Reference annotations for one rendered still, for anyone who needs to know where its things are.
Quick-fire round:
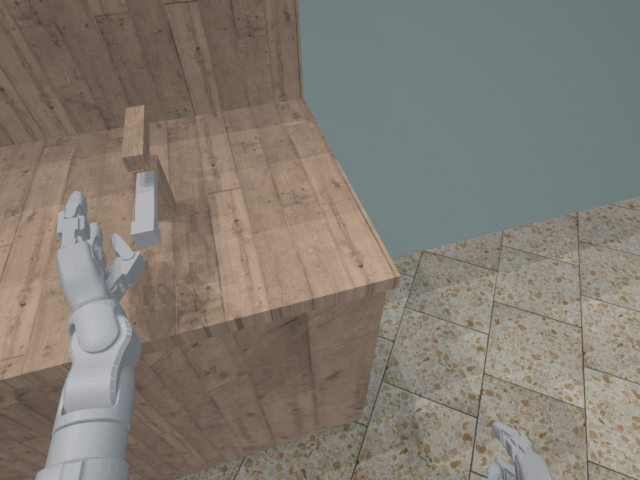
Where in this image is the robot right hand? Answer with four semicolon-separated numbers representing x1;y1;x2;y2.
481;422;553;480

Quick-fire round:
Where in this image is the counter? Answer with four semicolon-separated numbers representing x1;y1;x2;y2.
0;0;401;480

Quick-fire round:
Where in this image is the left robot forearm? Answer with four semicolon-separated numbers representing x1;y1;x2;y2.
35;299;142;480

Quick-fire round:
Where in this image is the tap lever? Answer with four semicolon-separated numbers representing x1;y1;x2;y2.
131;170;161;249

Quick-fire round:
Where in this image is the robot left hand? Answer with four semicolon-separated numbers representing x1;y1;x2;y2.
55;191;146;313

